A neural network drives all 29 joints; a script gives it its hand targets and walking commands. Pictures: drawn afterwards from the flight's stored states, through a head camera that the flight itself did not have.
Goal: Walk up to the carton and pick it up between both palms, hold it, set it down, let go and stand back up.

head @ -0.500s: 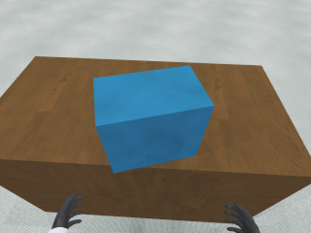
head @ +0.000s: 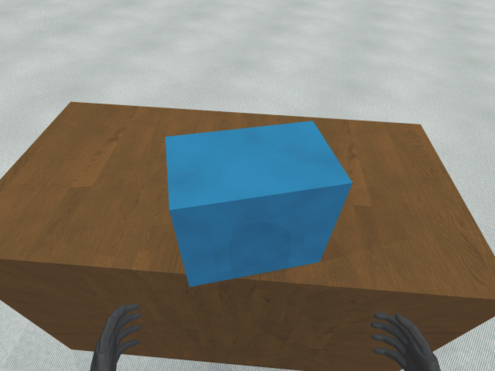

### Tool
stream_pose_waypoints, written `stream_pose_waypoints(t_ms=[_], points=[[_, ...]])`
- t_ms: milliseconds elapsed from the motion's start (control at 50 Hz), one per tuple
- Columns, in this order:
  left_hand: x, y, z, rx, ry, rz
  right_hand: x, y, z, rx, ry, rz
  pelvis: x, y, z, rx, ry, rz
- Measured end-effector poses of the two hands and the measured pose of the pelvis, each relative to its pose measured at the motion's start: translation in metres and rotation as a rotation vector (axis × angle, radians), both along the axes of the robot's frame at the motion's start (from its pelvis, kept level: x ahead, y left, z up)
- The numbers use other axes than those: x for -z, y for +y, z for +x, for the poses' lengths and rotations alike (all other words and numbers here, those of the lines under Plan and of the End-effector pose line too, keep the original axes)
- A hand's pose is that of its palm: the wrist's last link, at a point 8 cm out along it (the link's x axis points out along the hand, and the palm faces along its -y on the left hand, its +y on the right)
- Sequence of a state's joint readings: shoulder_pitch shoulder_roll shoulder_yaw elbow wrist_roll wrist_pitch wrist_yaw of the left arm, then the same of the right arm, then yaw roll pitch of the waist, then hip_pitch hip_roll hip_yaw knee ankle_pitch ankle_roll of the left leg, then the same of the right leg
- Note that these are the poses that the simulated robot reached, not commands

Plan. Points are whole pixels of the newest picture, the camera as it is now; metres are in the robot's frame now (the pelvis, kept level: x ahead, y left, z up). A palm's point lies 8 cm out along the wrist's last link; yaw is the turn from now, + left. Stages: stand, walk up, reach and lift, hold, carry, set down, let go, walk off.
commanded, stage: reach and lift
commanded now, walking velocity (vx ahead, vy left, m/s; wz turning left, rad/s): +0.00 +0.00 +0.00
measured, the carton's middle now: (250, 205) +0.40 +0.03 +0.04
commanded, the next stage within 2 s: none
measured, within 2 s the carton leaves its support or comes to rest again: neither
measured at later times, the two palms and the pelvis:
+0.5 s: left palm (122, 330) +0.18 +0.21 +0.01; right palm (437, 331) +0.20 -0.26 +0.01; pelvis +0.00 -0.02 +0.00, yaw +0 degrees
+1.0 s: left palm (106, 276) +0.23 +0.23 +0.07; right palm (430, 271) +0.27 -0.25 +0.06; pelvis -0.01 -0.01 +0.00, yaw -1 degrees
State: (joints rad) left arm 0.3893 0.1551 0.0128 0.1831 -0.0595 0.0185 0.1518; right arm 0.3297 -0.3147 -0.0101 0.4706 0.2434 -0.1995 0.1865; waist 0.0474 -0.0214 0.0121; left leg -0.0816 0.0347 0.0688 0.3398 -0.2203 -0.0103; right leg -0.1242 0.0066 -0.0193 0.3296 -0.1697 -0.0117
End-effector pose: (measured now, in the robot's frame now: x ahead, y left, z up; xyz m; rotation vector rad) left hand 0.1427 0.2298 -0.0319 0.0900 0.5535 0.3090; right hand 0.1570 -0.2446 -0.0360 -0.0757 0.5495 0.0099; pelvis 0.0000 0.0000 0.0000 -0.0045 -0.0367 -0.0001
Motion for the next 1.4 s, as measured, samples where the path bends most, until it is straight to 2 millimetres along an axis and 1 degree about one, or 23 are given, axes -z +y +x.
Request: stream_pose_waypoints(t_ms=[100,240,460,560,740,880,1060,1400], points=[[-0.015,-0.007,0.006,0.004,-0.085,-0.001,-0.013,-0.005,0.009,-0.02,-0.074,0.012,0.0,-0.002,0.001,-0.002,0.008,-0.002],[-0.024,-0.015,0.013,-0.019,-0.149,-0.011,-0.028,-0.015,0.021,-0.04,-0.143,0.022,0.001,-0.007,0.0,-0.003,0.012,0.003],[-0.039,-0.023,0.03,-0.043,-0.24,-0.016,-0.045,-0.017,0.037,-0.068,-0.228,0.055,0.003,-0.018,-0.004,-0.004,0.02,0.013],[-0.045,-0.021,0.043,-0.045,-0.224,-0.023,-0.052,-0.014,0.05,-0.067,-0.23,0.062,0.002,-0.02,-0.006,0.0,0.021,0.016],[-0.074,-0.011,0.067,-0.025,-0.248,-0.01,-0.077,-0.01,0.078,-0.069,-0.271,0.066,0.0,-0.017,-0.007,0.01,0.019,0.012],[-0.09,-0.003,0.078,-0.021,-0.249,-0.015,-0.09,-0.01,0.096,-0.068,-0.273,0.068,-0.001,-0.012,-0.007,0.014,0.02,0.007],[-0.111,0.001,0.092,-0.013,-0.261,-0.025,-0.106,-0.006,0.121,-0.078,-0.281,0.078,-0.002,-0.01,-0.009,0.017,0.03,0.004],[-0.152,0.006,0.123,-0.024,-0.252,-0.048,-0.146,0.003,0.176,-0.09,-0.283,0.092,-0.001,-0.016,-0.014,0.014,0.064,0.008]])
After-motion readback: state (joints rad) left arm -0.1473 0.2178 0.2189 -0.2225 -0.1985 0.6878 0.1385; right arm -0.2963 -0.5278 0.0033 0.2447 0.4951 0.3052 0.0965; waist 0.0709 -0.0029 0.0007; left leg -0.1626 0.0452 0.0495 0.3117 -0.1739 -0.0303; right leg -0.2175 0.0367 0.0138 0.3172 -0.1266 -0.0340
